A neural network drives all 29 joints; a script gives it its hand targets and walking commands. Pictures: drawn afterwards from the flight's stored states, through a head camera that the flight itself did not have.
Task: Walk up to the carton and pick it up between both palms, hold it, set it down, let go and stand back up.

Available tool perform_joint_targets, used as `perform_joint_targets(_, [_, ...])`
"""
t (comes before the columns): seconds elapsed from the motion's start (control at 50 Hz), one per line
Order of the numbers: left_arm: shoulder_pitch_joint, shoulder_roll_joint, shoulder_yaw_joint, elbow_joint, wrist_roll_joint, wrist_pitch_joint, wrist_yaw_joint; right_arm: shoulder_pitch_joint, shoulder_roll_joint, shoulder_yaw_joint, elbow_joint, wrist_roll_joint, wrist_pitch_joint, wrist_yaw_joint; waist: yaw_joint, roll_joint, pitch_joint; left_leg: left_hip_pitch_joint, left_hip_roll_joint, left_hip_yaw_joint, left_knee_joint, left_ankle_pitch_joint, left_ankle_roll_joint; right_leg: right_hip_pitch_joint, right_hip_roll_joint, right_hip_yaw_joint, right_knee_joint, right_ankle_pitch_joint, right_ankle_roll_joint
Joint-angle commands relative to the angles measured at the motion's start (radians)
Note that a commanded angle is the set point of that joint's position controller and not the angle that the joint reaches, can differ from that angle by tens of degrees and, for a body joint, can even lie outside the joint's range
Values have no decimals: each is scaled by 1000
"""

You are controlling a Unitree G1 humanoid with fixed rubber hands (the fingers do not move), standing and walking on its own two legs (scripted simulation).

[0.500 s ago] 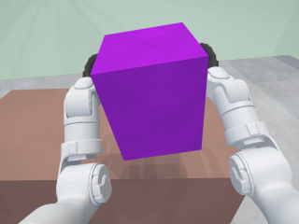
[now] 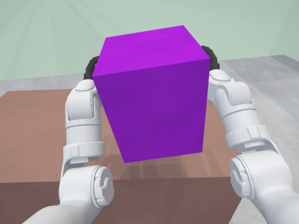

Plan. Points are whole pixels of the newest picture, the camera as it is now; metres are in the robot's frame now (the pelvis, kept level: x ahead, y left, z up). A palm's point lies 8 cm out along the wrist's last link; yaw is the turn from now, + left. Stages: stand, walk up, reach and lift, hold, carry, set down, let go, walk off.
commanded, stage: hold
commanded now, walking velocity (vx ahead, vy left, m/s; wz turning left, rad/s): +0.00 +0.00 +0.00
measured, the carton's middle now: (153, 94) +0.36 -0.01 +0.24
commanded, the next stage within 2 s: none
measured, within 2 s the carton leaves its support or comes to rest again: neither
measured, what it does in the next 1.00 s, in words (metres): stands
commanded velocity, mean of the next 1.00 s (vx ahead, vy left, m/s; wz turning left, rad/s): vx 0.00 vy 0.00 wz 0.00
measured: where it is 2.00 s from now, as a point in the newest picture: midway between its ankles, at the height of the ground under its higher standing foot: outside the picture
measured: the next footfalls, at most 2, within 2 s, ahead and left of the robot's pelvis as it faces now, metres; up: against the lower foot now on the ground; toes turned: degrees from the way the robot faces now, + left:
none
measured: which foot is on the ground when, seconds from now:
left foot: down 0.00-1.00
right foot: down 0.00-1.00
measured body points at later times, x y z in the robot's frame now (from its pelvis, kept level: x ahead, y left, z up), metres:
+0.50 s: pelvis +0.00 -0.01 +0.00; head -0.09 -0.01 +0.44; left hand +0.38 +0.15 +0.27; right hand +0.38 -0.15 +0.28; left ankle +0.00 +0.13 -0.75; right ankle +0.04 -0.14 -0.75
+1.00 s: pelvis +0.00 +0.00 +0.00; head -0.08 +0.00 +0.44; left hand +0.38 +0.14 +0.27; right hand +0.38 -0.15 +0.28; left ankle +0.00 +0.13 -0.75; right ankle +0.04 -0.14 -0.75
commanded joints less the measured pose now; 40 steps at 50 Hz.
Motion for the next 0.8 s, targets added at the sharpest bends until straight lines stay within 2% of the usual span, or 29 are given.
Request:
perform_joint_targets(0.0, [-853, -492, -421, -145, -176, -101, -168, -832, 662, 283, -337, 155, -52, 142, 2, -7, -437, -188, -112, 40, -85, 227, -17, 360, 117, 41, 52, 185, 16])
perform_joint_targets(0.04, [-880, -490, -424, -125, -194, -107, -162, -844, 685, 264, -324, 152, -53, 144, 3, -5, -439, -187, -117, 32, -80, 199, -4, 314, 109, 49, 33, 154, 17])
perform_joint_targets(0.08, [-874, -514, -432, -89, -177, -103, -158, -863, 671, 262, -301, 153, -60, 149, 7, 30, -427, -193, -107, 31, -95, 204, -24, 304, 122, 37, 46, 145, 4])
perform_joint_targets(0.1, [-903, -519, -425, -119, -185, -113, -154, -870, 691, 268, -310, 154, -67, 148, 15, 7, -445, -179, -107, 40, -97, 219, -19, 307, 123, 40, 45, 153, 6])
perform_joint_targets(0.16, [-895, -527, -412, -67, -173, -108, -166, -841, 654, 220, -237, 115, -57, 150, -9, 34, -371, -249, -97, 33, -136, 81, -19, 314, 112, 38, 44, 73, 0])
perform_joint_targets(0.18, [-893, -504, -397, -42, -169, -108, -170, -843, 653, 206, -194, 124, -52, 153, 0, 26, -350, -239, -100, 33, -125, 105, -18, 283, 115, 48, 33, 69, -4])
perform_joint_targets(0.2, [-890, -521, -410, -83, -178, -114, -168, -855, 682, 228, -249, 134, -65, 152, 2, -2, -409, -221, -100, 32, -107, 154, -12, 328, 111, 50, 43, 131, 4])
perform_joint_targets(0.22, [-895, -539, -446, -127, -197, -124, -163, -841, 669, 234, -260, 136, -71, 153, -17, 28, -447, -205, -98, 26, -103, 198, -27, 336, 120, 42, 54, 175, -1])
perform_joint_targets(0.24, [-925, -505, -414, -121, -204, -128, -159, -880, 696, 259, -276, 151, -68, 149, 13, -14, -467, -186, -112, 38, -89, 203, -11, 321, 115, 46, 45, 156, 18])
perform_joint_targets(0.28, [-889, -480, -371, -36, -171, -120, -159, -878, 678, 243, -243, 131, -59, 145, 19, -27, -395, -201, -112, 32, -97, 160, 4, 274, 105, 44, 25, 102, 15])
perform_joint_targets(0.3, [-925, -478, -374, -77, -162, -125, -163, -826, 681, 229, -179, 125, -51, 145, 14, 2, -403, -204, -110, 34, -106, 144, -7, 298, 105, 44, 34, 91, 9])
perform_joint_targets(0.32, [-911, -497, -378, -18, -158, -111, -169, -869, 661, 210, -196, 118, -63, 147, -3, 20, -353, -251, -111, 37, -119, 81, -5, 301, 100, 43, 28, 54, 16])
perform_joint_targets(0.34, [-872, -513, -390, -22, -166, -114, -170, -894, 667, 239, -243, 132, -71, 146, 18, -20, -394, -206, -107, 40, -113, 157, -8, 296, 113, 31, 35, 107, 15])
perform_joint_targets(0.36, [-902, -499, -388, -35, -191, -123, -174, -891, 684, 223, -245, 127, -70, 143, 4, -36, -425, -202, -108, 37, -92, 160, 0, 296, 109, 50, 30, 122, 17])
perform_joint_targets(0.4, [-940, -527, -429, -125, -210, -141, -157, -887, 697, 255, -303, 157, -84, 142, 8, 0, -534, -162, -111, 27, -68, 244, -11, 320, 119, 41, 50, 196, 17])
perform_joint_targets(0.42, [-926, -516, -434, -89, -212, -128, -157, -853, 683, 242, -250, 147, -67, 131, -18, 28, -456, -180, -112, 33, -68, 233, -23, 318, 113, 51, 46, 209, 14])
perform_joint_targets(0.44, [-912, -493, -400, -120, -191, -130, -161, -842, 707, 264, -277, 163, -66, 130, 7, -22, -470, -170, -116, 27, -63, 266, -11, 344, 115, 47, 52, 246, 28])
perform_joint_targets(0.48, [-903, -484, -379, -34, -175, -119, -167, -841, 681, 245, -240, 145, -54, 130, -7, -9, -388, -203, -122, 33, -89, 140, -3, 288, 94, 61, 23, 125, 25])
perform_joint_targets(0.5, [-876, -500, -378, -46, -161, -113, -172, -839, 674, 241, -220, 142, -50, 133, 3, -24, -364, -206, -106, 31, -109, 167, -7, 265, 108, 45, 29, 94, 18])
perform_joint_targets(0.52, [-930, -497, -394, -85, -171, -119, -176, -810, 669, 219, -178, 133, -47, 138, -6, 24, -369, -209, -108, 40, -123, 126, -19, 281, 102, 48, 28, 69, 9])
perform_joint_targets(0.56, [-894, -543, -451, -108, -203, -122, -162, -885, 667, 270, -328, 180, -76, 139, -3, 41, -508, -173, -110, 33, -77, 251, -27, 344, 117, 46, 55, 197, 14])
perform_joint_targets(0.58, [-910, -538, -455, -117, -228, -128, -155, -935, 694, 292, -386, 186, -86, 136, 4, 3, -554, -158, -116, 28, -53, 281, -16, 336, 118, 46, 50, 227, 21])
perform_joint_targets(0.6, [-898, -539, -452, -140, -221, -125, -148, -882, 704, 292, -357, 185, -76, 129, -5, 21, -509, -169, -116, 25, -59, 303, -23, 353, 121, 48, 58, 258, 21])
perform_joint_targets(0.64, [-908, -539, -416, -88, -180, -114, -157, -825, 667, 234, -246, 147, -58, 137, -9, 63, -380, -212, -108, 35, -106, 168, -31, 281, 120, 46, 36, 97, 3])
perform_joint_targets(0.66, [-881, -521, -410, -63, -164, -109, -161, -853, 650, 233, -245, 141, -62, 141, -6, 24, -360, -217, -98, 25, -109, 136, -20, 285, 114, 43, 30, 81, 9])
perform_joint_targets(0.7, [-881, -514, -422, -148, -184, -117, -161, -815, 665, 256, -264, 162, -60, 143, 3, 3, -447, -166, -100, 36, -91, 246, -24, 333, 116, 48, 45, 172, 10])
perform_joint_targets(0.74, [-868, -523, -439, -103, -194, -117, -153, -884, 666, 286, -324, 164, -71, 138, 1, -4, -444, -159, -114, 38, -85, 257, -28, 314, 131, 29, 41, 182, 12])
perform_joint_targets(0.76, [-828, -544, -447, -138, -204, -114, -152, -863, 673, 303, -371, 189, -75, 136, 3, -11, -479, -153, -104, 27, -63, 331, -28, 360, 130, 37, 58, 281, 15])
perform_joint_targets(0.78, [-877, -523, -450, -194, -211, -122, -149, -863, 693, 310, -370, 196, -72, 133, 11, 1, -519, -140, -115, 28, -57, 348, -29, 349, 133, 32, 54, 268, 16])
